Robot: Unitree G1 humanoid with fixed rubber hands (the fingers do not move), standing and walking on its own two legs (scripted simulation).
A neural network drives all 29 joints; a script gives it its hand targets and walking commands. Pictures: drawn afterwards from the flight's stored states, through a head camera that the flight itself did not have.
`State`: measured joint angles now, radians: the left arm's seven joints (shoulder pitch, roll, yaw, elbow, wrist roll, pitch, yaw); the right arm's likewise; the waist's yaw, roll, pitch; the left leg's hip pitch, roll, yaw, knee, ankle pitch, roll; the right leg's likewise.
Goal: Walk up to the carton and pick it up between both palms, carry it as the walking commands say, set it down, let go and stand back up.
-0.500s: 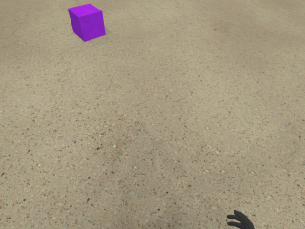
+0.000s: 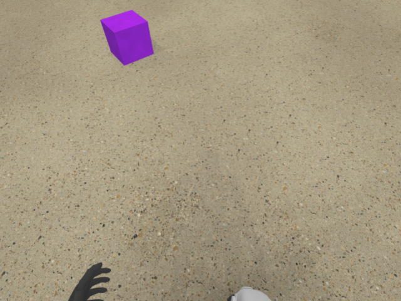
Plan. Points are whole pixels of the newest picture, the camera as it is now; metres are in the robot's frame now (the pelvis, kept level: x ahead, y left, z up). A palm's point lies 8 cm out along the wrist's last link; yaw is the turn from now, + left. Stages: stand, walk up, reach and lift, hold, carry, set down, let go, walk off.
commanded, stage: walk up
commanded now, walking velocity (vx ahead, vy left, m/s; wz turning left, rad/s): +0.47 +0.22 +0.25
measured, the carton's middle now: (128, 37) +2.21 +0.47 -0.61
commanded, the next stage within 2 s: none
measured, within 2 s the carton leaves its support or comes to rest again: neither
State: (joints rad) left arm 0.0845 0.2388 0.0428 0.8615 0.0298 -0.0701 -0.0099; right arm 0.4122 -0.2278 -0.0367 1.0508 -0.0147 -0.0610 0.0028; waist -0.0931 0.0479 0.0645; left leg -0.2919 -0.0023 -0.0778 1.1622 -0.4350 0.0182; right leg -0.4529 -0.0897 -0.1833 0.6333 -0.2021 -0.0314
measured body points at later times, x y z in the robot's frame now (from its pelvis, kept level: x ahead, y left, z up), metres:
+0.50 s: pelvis +0.23 +0.09 +0.02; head +0.26 +0.11 +0.47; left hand +0.25 +0.35 -0.13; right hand +0.33 -0.16 -0.11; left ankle +0.25 +0.20 -0.72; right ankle +0.17 -0.07 -0.63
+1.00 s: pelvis +0.48 +0.05 +0.02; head +0.51 +0.02 +0.47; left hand +0.52 +0.33 -0.10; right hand +0.49 -0.19 -0.15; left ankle +0.39 +0.21 -0.62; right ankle +0.52 -0.03 -0.72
